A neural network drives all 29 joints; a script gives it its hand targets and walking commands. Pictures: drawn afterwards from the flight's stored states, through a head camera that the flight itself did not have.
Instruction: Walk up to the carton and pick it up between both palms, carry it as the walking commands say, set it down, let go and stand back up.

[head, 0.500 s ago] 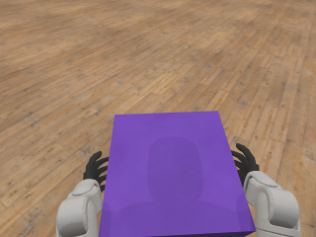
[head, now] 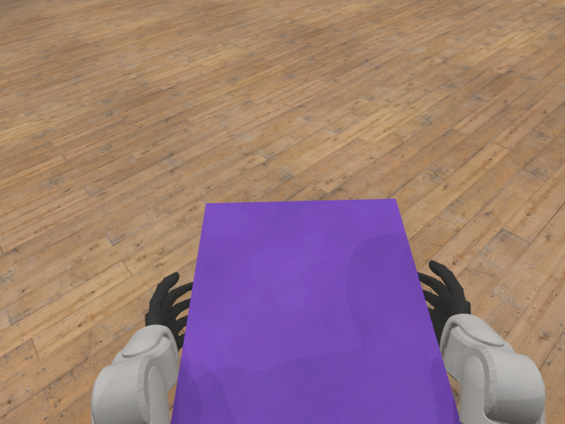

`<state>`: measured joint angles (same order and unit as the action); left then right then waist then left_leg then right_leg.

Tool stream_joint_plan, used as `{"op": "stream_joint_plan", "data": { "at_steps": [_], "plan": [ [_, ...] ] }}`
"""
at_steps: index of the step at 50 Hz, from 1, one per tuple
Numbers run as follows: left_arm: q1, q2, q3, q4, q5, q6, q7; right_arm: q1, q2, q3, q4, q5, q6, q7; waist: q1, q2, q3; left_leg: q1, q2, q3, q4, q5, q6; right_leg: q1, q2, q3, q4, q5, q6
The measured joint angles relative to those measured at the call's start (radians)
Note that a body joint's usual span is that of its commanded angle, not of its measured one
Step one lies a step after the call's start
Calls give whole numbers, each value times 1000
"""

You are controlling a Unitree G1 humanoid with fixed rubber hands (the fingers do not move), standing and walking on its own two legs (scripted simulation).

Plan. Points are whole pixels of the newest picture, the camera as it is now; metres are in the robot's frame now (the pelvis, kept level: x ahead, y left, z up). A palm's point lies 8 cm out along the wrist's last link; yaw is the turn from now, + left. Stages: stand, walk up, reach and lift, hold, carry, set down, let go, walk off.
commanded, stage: carry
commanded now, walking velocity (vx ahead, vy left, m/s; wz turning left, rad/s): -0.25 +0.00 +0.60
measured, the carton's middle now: (303, 330) +0.28 -0.01 +0.01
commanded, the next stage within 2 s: none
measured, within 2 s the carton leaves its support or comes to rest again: neither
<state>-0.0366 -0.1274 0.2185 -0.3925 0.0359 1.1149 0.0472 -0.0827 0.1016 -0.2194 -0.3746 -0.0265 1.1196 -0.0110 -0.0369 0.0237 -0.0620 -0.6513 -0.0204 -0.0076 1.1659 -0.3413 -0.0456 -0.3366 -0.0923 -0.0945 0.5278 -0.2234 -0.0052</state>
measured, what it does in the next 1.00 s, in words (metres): walks backwards, turning left: left foot, then right foot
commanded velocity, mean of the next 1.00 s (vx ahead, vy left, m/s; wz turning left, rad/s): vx -0.06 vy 0.00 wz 0.13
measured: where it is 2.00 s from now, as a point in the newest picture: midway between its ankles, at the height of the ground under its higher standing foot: outside the picture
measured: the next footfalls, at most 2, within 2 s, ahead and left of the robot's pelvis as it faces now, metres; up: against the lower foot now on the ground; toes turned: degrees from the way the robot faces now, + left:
left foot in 0.16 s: -0.04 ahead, +0.16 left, +0.00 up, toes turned +10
right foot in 0.52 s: -0.16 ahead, -0.09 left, +0.00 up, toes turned +10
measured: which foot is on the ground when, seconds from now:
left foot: up 0.00-0.14, down 0.16-0.56, up 0.58-0.76, down 0.78-1.00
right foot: down 0.00-0.16, up 0.18-0.50, down 0.52-1.00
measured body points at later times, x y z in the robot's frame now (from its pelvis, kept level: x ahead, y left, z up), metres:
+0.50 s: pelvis -0.19 +0.01 -0.02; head -0.19 +0.01 +0.43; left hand -0.01 +0.28 +0.05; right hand +0.12 -0.06 +0.06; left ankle -0.08 +0.15 -0.74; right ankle -0.20 -0.10 -0.73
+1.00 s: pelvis -0.31 -0.01 -0.01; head -0.35 -0.03 +0.44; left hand -0.11 +0.23 +0.04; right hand +0.00 -0.11 +0.05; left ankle -0.29 +0.12 -0.74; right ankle -0.20 -0.10 -0.74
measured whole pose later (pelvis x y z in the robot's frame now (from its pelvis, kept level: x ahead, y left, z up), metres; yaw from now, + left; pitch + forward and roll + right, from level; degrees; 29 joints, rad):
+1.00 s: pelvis -0.31 -0.01 -0.01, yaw +15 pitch +0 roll +0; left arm -0.10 -0.11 0.27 -0.17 0.12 1.12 0.01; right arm -0.20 0.10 -0.23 -0.09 -0.10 1.11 0.00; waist -0.01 0.00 -0.11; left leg -0.35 0.01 0.01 0.56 -0.22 0.00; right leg -0.39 -0.04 -0.08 0.58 -0.23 -0.01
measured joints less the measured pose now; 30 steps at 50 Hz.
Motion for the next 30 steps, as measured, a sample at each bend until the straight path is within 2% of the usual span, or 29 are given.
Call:
{"op": "stream_joint_plan", "data": {
  "at_steps": [5, 8, 9, 11, 12, 15, 17, 19, 22, 25, 27, 28, 30],
  "plan": [
    [-37, 0, -22, 29, 35, -7, -8, -36, -37, -2, 20, 5, 5, 2, -30, 0, -22, 225, 44, 31, -294, -105, -1, -67, -58, -50, 76, 4, 16],
    [-37, 4, -23, 60, 63, 5, -14, -52, -46, 6, 78, 1, 10, 4, -46, -23, -32, 351, 40, 47, -543, -3, 8, -111, -98, -80, 136, 5, 39],
    [-33, 13, -14, 70, 65, 12, -18, -53, -33, 10, 106, -6, 4, 3, -45, -54, -29, 335, 18, 47, -539, 15, 21, -134, -118, -68, 174, -32, 52],
    [0, 22, 5, 71, 60, 31, -24, -46, -11, 24, 140, -19, 11, -3, -25, -55, -20, 290, 22, 29, -505, 27, 44, -194, -79, -24, 307, -228, 78],
    [17, 23, 10, 63, 56, 36, -25, -38, -2, 29, 140, -23, 16, -5, -12, -46, -11, 271, 29, 15, -503, 40, 51, -223, -53, -7, 386, -277, 83],
    [43, 20, 21, 35, 38, 37, -25, -19, 15, 32, 110, -28, 23, -7, 37, -27, 16, 222, 33, -25, -532, 105, 54, -276, -3, 24, 561, -236, 84],
    [53, 21, 29, 8, 22, 34, -22, -15, 28, 34, 86, -29, 21, -7, 69, -23, 21, 193, 25, -38, -560, 151, 56, -274, 16, 36, 587, -180, 82],
    [51, 24, 36, -20, 2, 37, -15, -18, 28, 43, 64, -28, 17, -6, 94, -17, 17, 164, 19, -49, -583, 193, 56, -243, 38, 42, 542, -167, 79],
    [27, 33, 42, -29, -19, 33, -8, -27, 27, 51, 43, -37, 8, -4, 115, -1, -4, 125, 16, -66, -617, 251, 50, -146, 81, 41, 382, -211, 63],
    [-2, 43, 44, 8, -28, 21, -8, -44, 28, 49, 48, -58, 7, -3, 119, 15, -37, 102, 15, -74, -656, 307, 39, 0, 116, 23, 129, -230, 35],
    [-21, 34, 39, 60, -22, 3, -8, -56, 18, 33, 69, -67, 11, -1, 109, 55, -41, 104, 28, -87, -672, 317, 29, 41, 138, 8, 32, -128, 2],
    [-29, 32, 30, 85, -15, 4, -7, -52, 14, 23, 80, -67, 15, 0, 100, 61, -41, 110, 25, -88, -667, 252, 26, 48, 135, 4, 24, -96, -14],
    [-35, 27, 19, 119, 2, 18, -6, -34, 9, 12, 98, -66, 25, 1, 82, 25, -59, 92, 2, -48, -542, 77, 25, 40, 99, 15, 30, -73, -33]
  ]
}}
